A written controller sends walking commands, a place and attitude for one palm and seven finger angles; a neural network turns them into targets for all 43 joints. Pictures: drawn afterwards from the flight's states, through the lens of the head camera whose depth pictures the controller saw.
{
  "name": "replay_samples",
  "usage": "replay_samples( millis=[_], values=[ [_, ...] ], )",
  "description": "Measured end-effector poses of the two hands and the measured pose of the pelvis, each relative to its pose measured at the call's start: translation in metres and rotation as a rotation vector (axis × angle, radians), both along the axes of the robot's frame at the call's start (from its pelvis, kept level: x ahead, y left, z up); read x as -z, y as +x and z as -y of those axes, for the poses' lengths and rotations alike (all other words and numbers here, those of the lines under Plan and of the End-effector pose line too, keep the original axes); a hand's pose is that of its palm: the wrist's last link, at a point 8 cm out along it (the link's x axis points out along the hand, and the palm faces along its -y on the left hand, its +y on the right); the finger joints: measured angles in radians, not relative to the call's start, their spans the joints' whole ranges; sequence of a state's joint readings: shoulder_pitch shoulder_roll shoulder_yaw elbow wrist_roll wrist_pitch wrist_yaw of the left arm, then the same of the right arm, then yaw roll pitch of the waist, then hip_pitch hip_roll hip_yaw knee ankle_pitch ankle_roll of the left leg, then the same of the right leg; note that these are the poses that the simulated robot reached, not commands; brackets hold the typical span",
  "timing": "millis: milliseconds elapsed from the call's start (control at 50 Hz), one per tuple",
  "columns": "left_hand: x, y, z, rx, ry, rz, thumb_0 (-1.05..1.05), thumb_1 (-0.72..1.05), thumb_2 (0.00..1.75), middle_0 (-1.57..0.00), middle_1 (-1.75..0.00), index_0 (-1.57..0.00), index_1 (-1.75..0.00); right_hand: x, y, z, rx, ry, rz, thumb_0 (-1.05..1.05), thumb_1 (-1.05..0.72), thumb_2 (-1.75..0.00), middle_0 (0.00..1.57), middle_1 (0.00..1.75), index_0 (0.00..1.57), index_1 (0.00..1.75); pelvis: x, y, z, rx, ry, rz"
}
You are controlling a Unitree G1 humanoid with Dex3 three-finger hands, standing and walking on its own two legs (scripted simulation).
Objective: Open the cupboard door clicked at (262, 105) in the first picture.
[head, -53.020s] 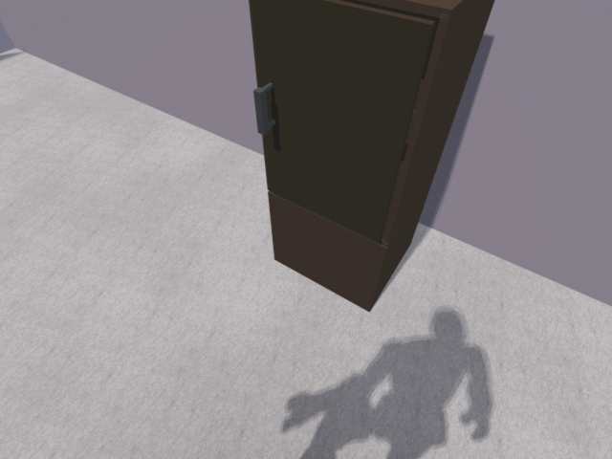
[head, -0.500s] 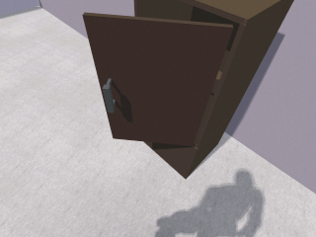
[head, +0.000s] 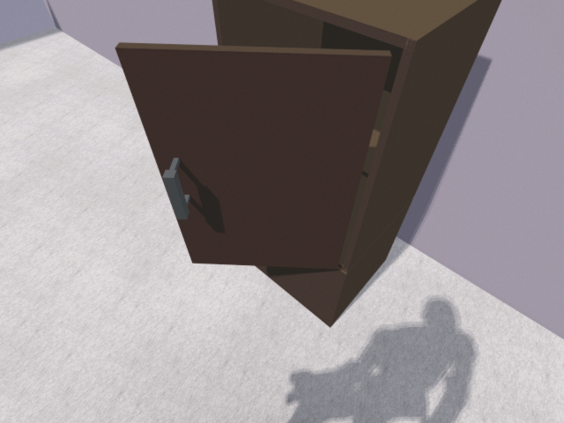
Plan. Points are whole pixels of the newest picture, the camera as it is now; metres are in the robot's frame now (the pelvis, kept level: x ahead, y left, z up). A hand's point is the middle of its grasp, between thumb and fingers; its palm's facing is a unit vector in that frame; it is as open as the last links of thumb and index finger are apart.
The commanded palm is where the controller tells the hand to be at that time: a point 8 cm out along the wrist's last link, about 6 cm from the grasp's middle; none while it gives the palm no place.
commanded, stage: come to a stop and stand still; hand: left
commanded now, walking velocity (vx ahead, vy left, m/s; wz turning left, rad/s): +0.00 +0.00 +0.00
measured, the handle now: (179, 188) +0.54 +0.22 -0.02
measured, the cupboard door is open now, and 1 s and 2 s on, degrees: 40 40 40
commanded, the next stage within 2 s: look again from close up in 1.20 s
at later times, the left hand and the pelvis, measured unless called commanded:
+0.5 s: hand out of the picture -0.01 +0.16 -0.17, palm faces +0.02 -0.98 -0.21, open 7.4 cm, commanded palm none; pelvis -0.02 -0.02 +0.00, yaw +1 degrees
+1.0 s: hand out of the picture +0.00 +0.25 -0.16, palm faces +0.01 -0.96 -0.28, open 7.4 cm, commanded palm none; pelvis -0.06 +0.03 +0.00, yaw +1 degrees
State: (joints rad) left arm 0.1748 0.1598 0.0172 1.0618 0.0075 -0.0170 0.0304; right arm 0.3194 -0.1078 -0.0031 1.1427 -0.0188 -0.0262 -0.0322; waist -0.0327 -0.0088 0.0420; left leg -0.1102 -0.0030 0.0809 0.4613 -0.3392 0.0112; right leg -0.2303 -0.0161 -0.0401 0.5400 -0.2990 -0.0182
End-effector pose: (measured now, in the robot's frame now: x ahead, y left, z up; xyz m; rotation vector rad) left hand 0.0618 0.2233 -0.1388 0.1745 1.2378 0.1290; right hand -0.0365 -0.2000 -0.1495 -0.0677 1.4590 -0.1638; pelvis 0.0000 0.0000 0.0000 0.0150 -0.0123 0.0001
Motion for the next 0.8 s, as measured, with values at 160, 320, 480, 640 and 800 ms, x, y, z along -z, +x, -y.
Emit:
replay_samples(
  millis=[160, 320, 480, 640, 800],
  values=[
    [0.001, -0.022, 0.005, -0.031, 0.006, -0.047, 0.0, 0.95, 0.9, -0.2, -0.3, -0.2, -0.3, -0.005, 0.029, 0.023, -0.041, -0.036, 0.055, 0.01, -0.91, -0.9, 0.2, 0.3, 0.2, 0.3, -0.003, 0.001, 0.011, 0.0, -0.004, 0.002],
    [0.002, -0.058, 0.015, -0.051, -0.006, -0.123, 0.0, 0.93, 0.9, -0.2, -0.3, -0.2, -0.3, -0.008, 0.041, 0.037, -0.066, -0.05, 0.08, 0.01, -0.92, -0.9, 0.2, 0.3, 0.2, 0.3, -0.005, -0.003, 0.018, -0.002, -0.007, 0.009],
    [0.002, -0.08, 0.016, -0.044, 0.001, -0.12, 0.01, 0.92, 0.9, -0.2, -0.3, -0.2, -0.3, -0.008, 0.042, 0.049, -0.075, -0.067, 0.129, 0.01, -0.91, -0.9, 0.2, 0.3, 0.2, 0.3, -0.002, -0.016, 0.019, -0.019, -0.012, 0.008],
    [-0.002, -0.077, -0.015, -0.048, 0.04, -0.032, 0.01, 0.91, 0.9, -0.2, -0.3, -0.2, -0.3, -0.018, 0.049, 0.061, -0.088, -0.125, 0.214, 0.01, -0.91, -0.9, 0.2, 0.3, 0.2, 0.3, 0.0, -0.031, 0.007, -0.025, -0.022, 0.03],
    [-0.01, -0.062, -0.048, -0.017, 0.068, 0.041, 0.01, 0.91, 0.9, -0.2, -0.3, -0.2, -0.3, -0.029, 0.043, 0.055, -0.118, -0.151, 0.25, 0.01, -0.91, -0.9, 0.2, 0.3, 0.2, 0.3, -0.003, -0.047, -0.008, -0.017, -0.019, 0.039]
  ],
)
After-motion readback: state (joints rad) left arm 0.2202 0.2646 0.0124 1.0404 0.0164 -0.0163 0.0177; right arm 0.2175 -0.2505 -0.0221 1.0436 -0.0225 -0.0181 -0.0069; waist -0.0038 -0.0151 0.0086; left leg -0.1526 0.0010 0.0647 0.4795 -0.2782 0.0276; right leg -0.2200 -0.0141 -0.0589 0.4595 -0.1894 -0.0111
